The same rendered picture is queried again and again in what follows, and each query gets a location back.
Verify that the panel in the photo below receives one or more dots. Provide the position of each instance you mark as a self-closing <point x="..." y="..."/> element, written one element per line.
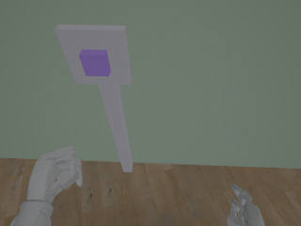
<point x="74" y="38"/>

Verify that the robot right hand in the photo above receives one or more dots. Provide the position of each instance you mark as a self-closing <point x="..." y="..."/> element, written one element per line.
<point x="249" y="213"/>

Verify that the robot left hand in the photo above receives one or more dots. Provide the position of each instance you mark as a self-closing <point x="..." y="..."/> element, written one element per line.
<point x="42" y="185"/>

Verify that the button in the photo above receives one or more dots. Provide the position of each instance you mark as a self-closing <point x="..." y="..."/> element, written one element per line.
<point x="95" y="62"/>

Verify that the left robot forearm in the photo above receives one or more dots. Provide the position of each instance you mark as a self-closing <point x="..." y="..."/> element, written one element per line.
<point x="33" y="213"/>

